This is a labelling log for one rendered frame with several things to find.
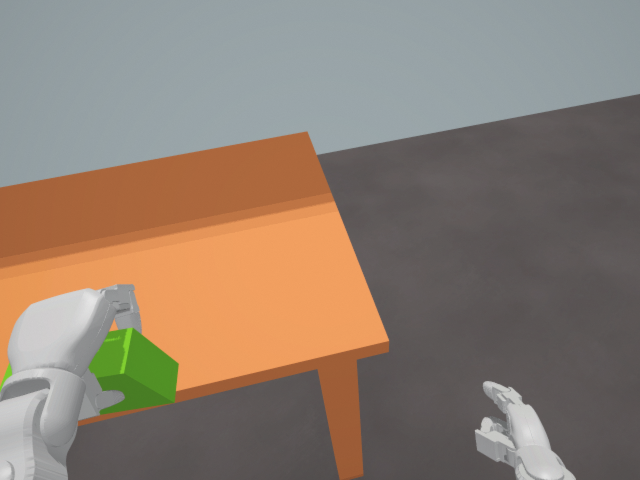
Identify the left robot forearm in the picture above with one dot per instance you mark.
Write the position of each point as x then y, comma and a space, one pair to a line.
39, 410

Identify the right robot forearm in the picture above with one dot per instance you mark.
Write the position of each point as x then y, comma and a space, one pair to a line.
535, 462

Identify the robot right hand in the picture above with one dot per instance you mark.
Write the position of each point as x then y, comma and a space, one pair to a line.
499, 440

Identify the table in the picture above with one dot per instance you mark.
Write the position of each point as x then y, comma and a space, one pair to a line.
242, 266

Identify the robot left hand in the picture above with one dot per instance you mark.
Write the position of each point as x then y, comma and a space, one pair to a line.
66, 332

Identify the sponge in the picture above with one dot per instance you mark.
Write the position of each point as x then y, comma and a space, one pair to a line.
127, 361

